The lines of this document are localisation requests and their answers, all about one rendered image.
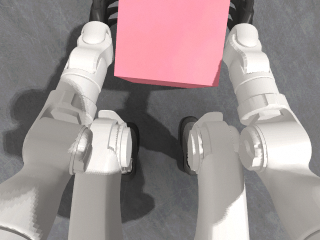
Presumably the robot right forearm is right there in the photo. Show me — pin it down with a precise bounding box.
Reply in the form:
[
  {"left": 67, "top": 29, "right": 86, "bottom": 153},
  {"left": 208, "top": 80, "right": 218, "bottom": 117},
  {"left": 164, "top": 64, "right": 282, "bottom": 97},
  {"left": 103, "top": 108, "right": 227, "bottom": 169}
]
[{"left": 222, "top": 23, "right": 312, "bottom": 161}]

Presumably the robot left thigh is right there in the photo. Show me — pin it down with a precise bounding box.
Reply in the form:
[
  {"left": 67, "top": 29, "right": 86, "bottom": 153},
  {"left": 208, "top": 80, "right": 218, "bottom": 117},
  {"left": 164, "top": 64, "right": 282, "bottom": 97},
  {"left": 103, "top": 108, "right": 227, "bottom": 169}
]
[{"left": 68, "top": 118, "right": 132, "bottom": 240}]

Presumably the right robot hand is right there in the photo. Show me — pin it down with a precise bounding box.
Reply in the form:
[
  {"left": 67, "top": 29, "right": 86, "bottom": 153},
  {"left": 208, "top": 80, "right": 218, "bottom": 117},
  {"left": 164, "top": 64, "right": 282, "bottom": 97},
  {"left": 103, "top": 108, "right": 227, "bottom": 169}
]
[{"left": 227, "top": 0, "right": 254, "bottom": 32}]

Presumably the right robot foot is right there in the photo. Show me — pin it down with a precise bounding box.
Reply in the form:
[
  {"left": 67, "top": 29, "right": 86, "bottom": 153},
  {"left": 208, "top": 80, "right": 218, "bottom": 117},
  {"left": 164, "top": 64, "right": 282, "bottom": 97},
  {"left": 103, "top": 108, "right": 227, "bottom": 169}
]
[{"left": 180, "top": 116, "right": 198, "bottom": 176}]

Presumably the robot right upper arm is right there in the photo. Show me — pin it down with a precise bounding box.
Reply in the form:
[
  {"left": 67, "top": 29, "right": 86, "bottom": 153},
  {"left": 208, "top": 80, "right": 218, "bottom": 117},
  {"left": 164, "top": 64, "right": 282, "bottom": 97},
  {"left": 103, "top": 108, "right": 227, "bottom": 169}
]
[{"left": 238, "top": 120, "right": 320, "bottom": 240}]

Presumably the robot left forearm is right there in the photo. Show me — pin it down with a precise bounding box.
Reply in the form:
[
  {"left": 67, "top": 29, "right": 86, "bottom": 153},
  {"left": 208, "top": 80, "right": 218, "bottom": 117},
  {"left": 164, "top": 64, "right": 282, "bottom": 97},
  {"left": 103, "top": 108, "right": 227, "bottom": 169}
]
[{"left": 22, "top": 21, "right": 115, "bottom": 162}]

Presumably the robot left upper arm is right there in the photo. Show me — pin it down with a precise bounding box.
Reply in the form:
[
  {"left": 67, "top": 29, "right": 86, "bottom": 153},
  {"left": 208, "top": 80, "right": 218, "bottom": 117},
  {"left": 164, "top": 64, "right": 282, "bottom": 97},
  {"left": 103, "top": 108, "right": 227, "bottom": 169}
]
[{"left": 0, "top": 117, "right": 93, "bottom": 240}]

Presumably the carton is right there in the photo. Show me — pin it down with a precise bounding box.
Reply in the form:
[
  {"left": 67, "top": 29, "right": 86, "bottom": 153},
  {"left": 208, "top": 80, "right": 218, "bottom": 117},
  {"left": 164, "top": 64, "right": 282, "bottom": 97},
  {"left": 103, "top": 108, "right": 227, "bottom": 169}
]
[{"left": 114, "top": 0, "right": 230, "bottom": 89}]

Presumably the left robot hand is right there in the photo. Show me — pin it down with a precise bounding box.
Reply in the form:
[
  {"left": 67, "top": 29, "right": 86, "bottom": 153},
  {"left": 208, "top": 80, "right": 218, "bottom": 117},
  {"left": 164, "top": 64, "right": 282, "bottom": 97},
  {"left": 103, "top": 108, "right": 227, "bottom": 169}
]
[{"left": 89, "top": 0, "right": 119, "bottom": 28}]

